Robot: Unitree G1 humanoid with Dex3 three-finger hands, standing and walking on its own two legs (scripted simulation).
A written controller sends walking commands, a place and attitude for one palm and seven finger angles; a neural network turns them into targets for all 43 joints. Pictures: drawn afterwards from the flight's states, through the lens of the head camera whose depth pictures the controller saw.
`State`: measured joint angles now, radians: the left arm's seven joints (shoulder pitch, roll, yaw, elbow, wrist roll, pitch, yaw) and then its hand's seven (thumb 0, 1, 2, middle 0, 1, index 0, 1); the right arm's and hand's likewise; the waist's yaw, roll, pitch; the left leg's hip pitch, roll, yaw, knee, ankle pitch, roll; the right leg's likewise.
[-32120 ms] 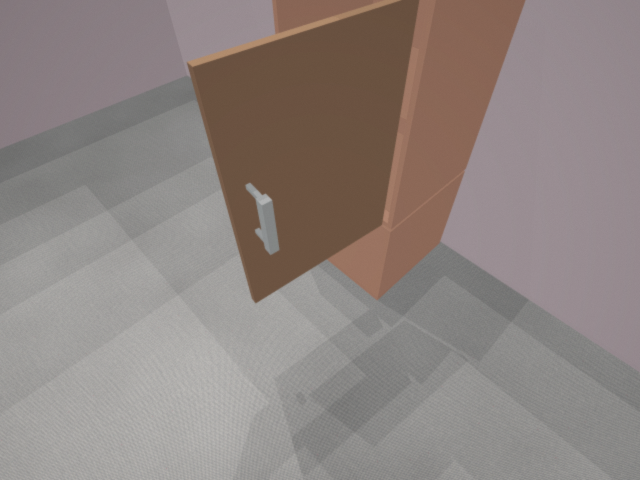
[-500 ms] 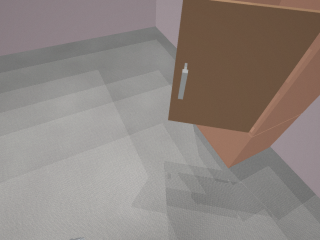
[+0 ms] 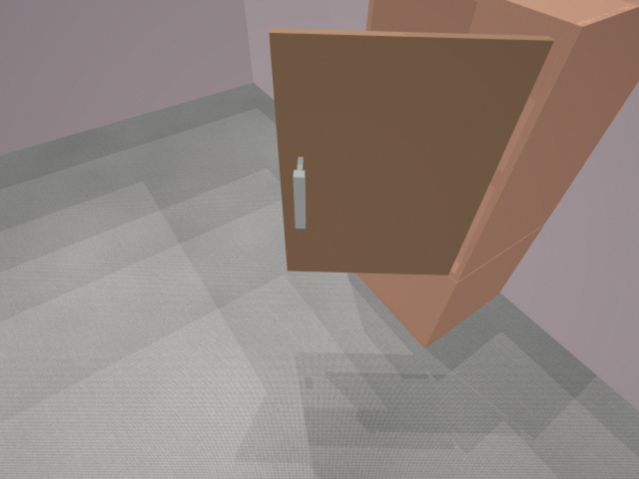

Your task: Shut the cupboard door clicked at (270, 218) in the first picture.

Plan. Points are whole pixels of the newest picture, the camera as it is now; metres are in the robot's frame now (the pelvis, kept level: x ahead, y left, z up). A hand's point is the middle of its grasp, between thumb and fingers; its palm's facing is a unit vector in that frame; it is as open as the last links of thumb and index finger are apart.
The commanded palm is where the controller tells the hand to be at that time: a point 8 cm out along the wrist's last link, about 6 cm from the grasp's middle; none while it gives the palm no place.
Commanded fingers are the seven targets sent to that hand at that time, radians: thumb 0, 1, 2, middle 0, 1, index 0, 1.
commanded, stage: take the last steps up to it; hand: left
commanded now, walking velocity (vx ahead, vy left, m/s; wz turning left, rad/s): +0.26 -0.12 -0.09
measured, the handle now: (300, 193) +0.64 +0.07 -0.04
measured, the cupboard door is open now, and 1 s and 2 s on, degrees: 54 54 54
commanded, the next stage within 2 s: come to a stop and stand still in 0.34 s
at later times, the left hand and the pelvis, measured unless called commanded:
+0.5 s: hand (225, 422) +0.23 +0.16 -0.16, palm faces -0.06 -0.99 -0.16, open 7.4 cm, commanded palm none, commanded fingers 0.00 0.90 0.90 -0.20 -0.30 -0.20 -0.30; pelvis +0.15 -0.03 +0.01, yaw -4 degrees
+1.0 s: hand (242, 417) +0.25 +0.14 -0.19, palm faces +0.03 -0.98 -0.17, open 7.3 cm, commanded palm none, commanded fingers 0.00 0.90 0.90 -0.20 -0.30 -0.20 -0.30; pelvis +0.18 -0.05 +0.00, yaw -2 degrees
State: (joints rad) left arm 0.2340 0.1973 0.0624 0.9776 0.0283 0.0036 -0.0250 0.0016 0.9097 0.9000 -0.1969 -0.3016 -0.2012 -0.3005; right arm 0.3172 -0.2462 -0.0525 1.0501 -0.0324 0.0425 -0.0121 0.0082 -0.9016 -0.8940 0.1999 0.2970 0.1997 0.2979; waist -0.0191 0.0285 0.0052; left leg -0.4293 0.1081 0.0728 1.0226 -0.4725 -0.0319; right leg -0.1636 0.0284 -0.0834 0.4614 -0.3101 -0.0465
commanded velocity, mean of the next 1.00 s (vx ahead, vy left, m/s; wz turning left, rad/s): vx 0.00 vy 0.00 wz -0.02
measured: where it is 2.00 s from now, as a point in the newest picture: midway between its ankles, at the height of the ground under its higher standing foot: outside the picture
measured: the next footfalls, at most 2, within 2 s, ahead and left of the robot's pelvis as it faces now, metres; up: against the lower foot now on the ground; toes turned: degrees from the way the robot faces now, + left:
left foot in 0.20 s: +0.18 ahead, +0.10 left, +0.00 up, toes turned +7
right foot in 0.60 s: +0.27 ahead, -0.21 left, +0.00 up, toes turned -7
